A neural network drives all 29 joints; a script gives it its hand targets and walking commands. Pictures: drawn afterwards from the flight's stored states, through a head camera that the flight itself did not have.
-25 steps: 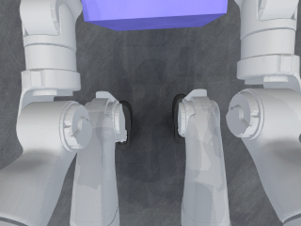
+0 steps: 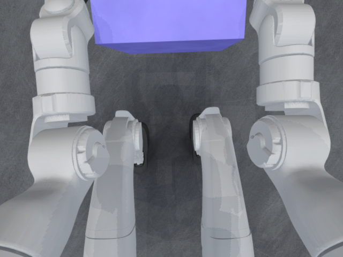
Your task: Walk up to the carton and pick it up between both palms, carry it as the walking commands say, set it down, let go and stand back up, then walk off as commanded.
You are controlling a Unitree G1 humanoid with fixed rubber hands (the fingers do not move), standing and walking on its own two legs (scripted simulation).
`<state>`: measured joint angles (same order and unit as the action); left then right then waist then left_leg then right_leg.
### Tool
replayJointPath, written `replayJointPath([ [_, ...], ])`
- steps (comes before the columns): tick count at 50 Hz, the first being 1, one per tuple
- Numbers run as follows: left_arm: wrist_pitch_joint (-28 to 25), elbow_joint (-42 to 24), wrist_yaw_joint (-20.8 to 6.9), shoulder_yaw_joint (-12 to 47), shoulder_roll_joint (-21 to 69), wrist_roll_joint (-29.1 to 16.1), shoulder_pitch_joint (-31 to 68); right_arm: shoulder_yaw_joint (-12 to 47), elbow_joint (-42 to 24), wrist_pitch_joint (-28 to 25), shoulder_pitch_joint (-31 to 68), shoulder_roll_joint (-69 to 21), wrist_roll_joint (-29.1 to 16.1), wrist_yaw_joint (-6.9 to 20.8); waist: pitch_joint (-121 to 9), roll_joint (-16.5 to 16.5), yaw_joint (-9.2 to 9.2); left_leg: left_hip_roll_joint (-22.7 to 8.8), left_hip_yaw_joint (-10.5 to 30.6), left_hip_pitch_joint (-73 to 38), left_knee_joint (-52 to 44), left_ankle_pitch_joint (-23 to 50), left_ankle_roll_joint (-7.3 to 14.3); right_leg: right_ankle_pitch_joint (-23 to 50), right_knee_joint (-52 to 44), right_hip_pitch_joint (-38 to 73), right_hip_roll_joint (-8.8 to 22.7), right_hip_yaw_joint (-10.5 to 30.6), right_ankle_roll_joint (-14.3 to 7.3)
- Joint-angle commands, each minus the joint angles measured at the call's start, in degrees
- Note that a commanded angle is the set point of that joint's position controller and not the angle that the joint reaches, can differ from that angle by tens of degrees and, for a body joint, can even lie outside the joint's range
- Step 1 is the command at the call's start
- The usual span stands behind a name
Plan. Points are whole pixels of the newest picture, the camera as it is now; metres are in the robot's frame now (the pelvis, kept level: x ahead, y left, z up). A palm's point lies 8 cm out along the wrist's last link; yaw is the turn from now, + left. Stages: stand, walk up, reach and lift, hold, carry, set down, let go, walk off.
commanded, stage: reach and lift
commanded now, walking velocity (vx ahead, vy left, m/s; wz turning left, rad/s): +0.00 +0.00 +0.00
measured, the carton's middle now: (171, 2) +0.56 -0.01 -0.12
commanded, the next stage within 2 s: none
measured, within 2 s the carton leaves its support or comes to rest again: neither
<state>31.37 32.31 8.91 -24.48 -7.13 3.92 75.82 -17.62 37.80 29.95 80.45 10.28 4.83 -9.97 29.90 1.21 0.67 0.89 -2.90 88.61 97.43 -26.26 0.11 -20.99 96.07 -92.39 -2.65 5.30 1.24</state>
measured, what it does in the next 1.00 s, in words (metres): rises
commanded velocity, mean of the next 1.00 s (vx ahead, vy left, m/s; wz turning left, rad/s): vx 0.00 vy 0.00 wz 0.00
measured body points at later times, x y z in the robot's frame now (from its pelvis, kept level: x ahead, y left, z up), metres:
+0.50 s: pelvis +0.00 +0.00 +0.06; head +0.29 -0.02 +0.39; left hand +0.53 +0.15 +0.01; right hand +0.54 -0.17 +0.02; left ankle +0.16 +0.12 -0.49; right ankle +0.19 -0.12 -0.49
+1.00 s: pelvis +0.03 +0.00 +0.13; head +0.25 -0.02 +0.52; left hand +0.52 +0.15 +0.11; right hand +0.53 -0.17 +0.12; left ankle +0.16 +0.12 -0.49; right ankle +0.19 -0.12 -0.49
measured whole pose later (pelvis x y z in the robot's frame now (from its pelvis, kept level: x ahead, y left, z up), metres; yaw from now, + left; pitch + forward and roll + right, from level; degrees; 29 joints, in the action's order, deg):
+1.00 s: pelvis +0.03 +0.00 +0.13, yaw -2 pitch +16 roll +3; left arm 29.7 31.6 7.0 -24.5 -1.0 7.7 54.8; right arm -17.6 38.5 29.3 61.7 3.1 5.5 -10.3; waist 12.8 1.5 0.7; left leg 0.9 -2.8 64.5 69.1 -20.7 0.1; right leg -15.9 68.2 -68.3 -2.6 6.4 1.2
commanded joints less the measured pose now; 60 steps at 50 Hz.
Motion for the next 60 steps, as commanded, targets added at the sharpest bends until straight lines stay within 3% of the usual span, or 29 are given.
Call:
replayJointPath([
  [1, -2.65, -9.72, -23.1, 36.32, 63.91, -12.75, 46.35, 31.12, -7.3, -0.68, 36.28, -71.31, -14.76, 25.41, -149.37, 3.18, -4.98, 7.75, 0.23, -32.94, -19.36, 2.47, 0.36, 3.81, -13.83, 52.37, -5.4, -7.32, -0.15],
  [3, -2.41, -9.77, -22.77, 38.47, 64.7, -13.29, 48.29, 29.7, -5.02, -0.75, 35.0, -70.4, -14.02, 25.68, -150.61, 1.96, -2.18, 7.49, 1.45, -34.4, -19.96, -0.11, -0.21, 1.71, -13.78, 52.0, -5.53, -7.51, -0.97],
  [4, -2.33, -10.76, -22.65, 38.25, 66.01, -12.85, 44.57, 31.76, -7.29, -0.94, 34.42, -71.34, -16.01, 25.84, -153.77, 0.22, -4.79, 8.18, 0.89, -39.57, -21.44, 4.9, -0.21, 6.02, -14.47, 53.78, -5.68, -7.92, -0.56],
  [7, -2.36, -12.73, -22.55, 39.42, 64.08, -12.89, 44.41, 32.96, -9.39, -0.57, 33.75, -71.04, -15.69, 25.66, -157.93, 1.06, -4.04, 8.15, 0.61, -39.22, -20.68, 6.01, -0.31, 6.64, -15.21, 58.03, -5.39, -6.74, -0.91],
  [8, -1.73, -4.1, -22.95, 36.91, 64.42, -10.61, 39.86, 29.57, -3.22, -0.21, 30.56, -68.88, -12.79, 26.1, -145.08, 0.64, -2.85, 7.62, 0.9, -34.47, -21.31, 0.73, -0.55, 2.82, -15.9, 50.11, -5.48, -7.43, -0.94],
  [9, -2.56, -11.58, -22.93, 39.15, 66.4, -11.94, 40.47, 32.14, -6.65, -0.49, 29.22, -74.73, -15.66, 26.18, -153.64, -1.25, -6.28, 8.13, 0.21, -40.78, -23.25, 6.04, -0.6, 7.1, -16.91, 58.06, -5.92, -6.6, -1.0],
  [10, -2.76, -9.12, -22.8, 38.26, 65.25, -11.74, 42.29, 30.86, -3.42, -0.53, 29.87, -72.74, -14.28, 25.9, -147.53, 2.08, -3.54, 7.6, 1.03, -36.09, -22.22, 5.96, -0.11, 5.12, -17.37, 54.83, -5.42, -6.17, -0.86],
  [11, -3.06, -8.34, -23.3, 36.07, 63.46, -10.25, 40.56, 30.45, -1.75, -0.31, 26.02, -73.06, -13.54, 26.24, -145.1, 1.63, -6.13, 7.69, 0.2, -35.33, -23.15, 4.19, 0.01, 3.8, -18.11, 53.84, -5.17, -5.41, -0.67],
  [12, -2.57, -5.62, -23.88, 35.21, 64.23, -9.46, 38.48, 28.42, -1.48, -0.73, 25.24, -71.13, -11.61, 26.7, -142.4, 0.66, -3.51, 7.15, 0.9, -34.22, -23.77, 2.47, -0.13, 3.12, -18.82, 52.77, -4.92, -6.66, -1.26],
  [19, -3.31, -12.66, -23.75, 40.16, 65.4, -12.99, 39.77, 34.07, -10.05, -1.01, 27.51, -72.06, -14.7, 25.94, -155.71, 1.32, -3.69, 7.81, 0.16, -43.6, -25.0, 9.9, -0.44, 9.58, -21.42, 63.17, -5.41, -5.58, -0.53],
  [23, -3.43, -7.21, -23.64, 36.82, 65.41, -10.66, 36.5, 33.7, -9.32, -0.97, 29.91, -73.08, -14.63, 25.33, -143.79, 1.98, -6.59, 7.1, 2.22, -40.36, -28.46, 1.47, 1.24, 2.16, -23.14, 60.3, -4.65, -4.78, -0.23],
  [25, -3.62, -16.24, -23.54, 39.69, 65.22, -13.0, 42.9, 37.54, -14.67, -0.6, 33.51, -74.45, -17.38, 25.7, -155.75, 3.8, -7.59, 7.29, 2.05, -47.54, -29.19, 5.76, 0.81, 4.14, -25.02, 68.16, -4.88, -4.09, -0.48],
  [29, -2.88, -7.53, -24.39, 34.05, 63.86, -8.67, 41.44, 29.97, -1.8, 0.08, 27.32, -72.36, -12.28, 26.5, -137.69, 0.16, -5.8, 6.43, 1.82, -39.98, -31.68, -4.78, 1.0, -6.6, -27.67, 61.29, -4.17, -3.01, -1.54],
  [31, -2.41, -5.15, -24.39, 34.45, 65.3, -9.52, 38.05, 33.52, -8.16, -0.21, 32.48, -73.27, -15.28, 26.62, -143.79, 1.58, -9.13, 5.95, 2.33, -45.59, -33.24, -1.93, 0.99, -3.2, -28.6, 65.12, -4.0, -3.53, -0.53],
  [32, -2.92, -11.27, -24.22, 36.75, 65.79, -11.32, 40.89, 32.92, -7.11, -0.33, 29.36, -75.21, -15.64, 26.91, -147.19, 1.61, -8.06, 6.43, 2.93, -48.02, -34.55, 2.31, 0.65, 1.53, -28.92, 67.87, -4.37, -3.79, -0.59],
  [34, -2.54, 0.16, -24.98, 30.64, 64.49, -6.78, 31.85, 28.7, 1.88, 0.07, 24.68, -74.23, -12.82, 27.61, -132.12, 2.17, -7.95, 5.66, 2.44, -41.63, -36.52, -7.03, 1.51, -7.15, -31.28, 61.4, -4.28, -3.52, -0.54],
  [37, -2.99, -8.66, -24.75, 36.16, 67.85, -9.59, 37.35, 29.5, -3.17, -0.7, 25.21, -74.47, -13.62, 28.2, -141.78, -0.8, -6.34, 4.93, 3.45, -51.52, -38.2, -0.42, -0.1, -0.21, -32.54, 66.14, -4.47, -4.83, -0.55],
  [38, -2.5, -0.92, -25.13, 32.73, 68.17, -7.02, 31.96, 28.21, -0.06, -0.75, 22.57, -73.53, -11.15, 27.93, -133.42, -0.13, -7.73, 5.04, 3.81, -47.83, -38.66, -1.18, 0.27, -1.85, -32.58, 61.5, -4.22, -5.02, -0.74],
  [39, -3.31, -4.13, -25.54, 33.24, 67.52, -7.63, 36.68, 26.74, 1.1, -0.91, 22.79, -71.82, -9.73, 28.55, -131.97, 0.09, -5.02, 4.76, 3.73, -45.91, -38.62, -4.91, -0.09, -4.23, -33.49, 59.75, -4.24, -4.71, -1.13],
  [40, -3.67, -11.63, -25.49, 36.2, 67.74, -10.27, 33.69, 33.33, -10.12, -1.47, 25.96, -76.17, -14.02, 28.0, -147.03, 2.4, -8.92, 6.01, 3.43, -53.67, -39.55, 2.9, 0.4, 1.98, -34.72, 73.11, -4.64, -3.67, -0.23],
  [41, -3.61, -6.18, -25.45, 34.28, 66.57, -7.51, 33.64, 26.6, 4.75, -0.52, 17.59, -75.64, -9.99, 28.52, -131.12, 2.01, -5.39, 5.08, 3.65, -45.83, -39.73, 1.11, 0.39, 1.18, -34.52, 62.06, -3.83, -4.86, -0.56],
  [44, -4.14, -7.1, -25.92, 34.66, 67.99, -7.34, 28.62, 29.2, -2.06, -1.67, 18.9, -76.64, -11.81, 28.12, -133.63, 1.64, -8.15, 5.66, 3.83, -51.11, -41.89, 3.53, 0.59, 2.68, -36.12, 67.19, -4.3, -4.56, -0.21],
  [46, -4.7, -8.05, -25.49, 35.63, 68.91, -7.19, 29.45, 28.61, -0.37, -1.98, 15.92, -75.91, -10.26, 28.65, -130.16, 1.54, -6.06, 5.24, 4.56, -50.6, -41.73, 4.69, 0.23, 3.37, -36.04, 64.26, -4.6, -4.49, -0.45],
  [47, -4.91, -11.18, -25.52, 37.98, 70.17, -8.17, 25.21, 33.64, -9.16, -2.59, 16.07, -79.59, -13.27, 28.2, -137.88, 2.15, -8.82, 6.23, 3.4, -56.07, -42.0, 11.2, 0.2, 8.55, -38.41, 72.93, -4.44, -3.0, -0.07],
  [48, -4.28, 0.47, -25.65, 33.17, 68.01, -4.24, 21.04, 27.22, 2.79, -2.45, 11.8, -74.85, -8.73, 28.51, -118.89, 0.7, -7.36, 5.34, 2.87, -46.05, -42.44, 5.89, 0.18, 3.56, -38.41, 62.24, -3.7, -3.51, -0.71],
  [49, -5.39, -12.37, -25.65, 39.29, 71.66, -7.06, 22.27, 31.59, -4.63, -2.55, 7.12, -79.19, -10.75, 28.59, -132.95, 0.03, -7.05, 5.86, 3.6, -56.97, -43.57, 14.29, -0.28, 11.7, -38.89, 70.46, -4.81, -3.97, -0.86],
  [53, -4.51, 4.31, -26.06, 29.39, 70.77, -1.2, 7.17, 23.19, 6.17, -3.05, -0.58, -77.4, -4.59, 29.3, -100.05, 2.5, -6.62, 5.18, 4.26, -48.68, -47.34, 5.5, 0.07, 3.37, -42.78, 58.25, -3.89, -4.7, -0.47],
  [54, -4.74, -2.89, -26.11, 33.75, 73.02, -2.98, 8.83, 27.04, -1.24, -3.4, 1.26, -77.4, -7.51, 29.72, -107.98, -0.93, -6.97, 5.75, 3.52, -55.14, -48.4, 11.38, -0.47, 6.98, -44.4, 63.48, -4.51, -4.32, -0.87],
  [60, -2.13, 10.21, -26.14, 20.14, 69.71, 6.77, -7.41, 14.15, 11.98, -1.96, -13.27, -75.58, 1.79, 30.04, -72.65, -0.07, -6.62, 5.26, 5.37, -49.41, -55.39, 4.21, -0.03, -0.39, -51.73, 58.42, -3.61, -3.1, -1.95],
])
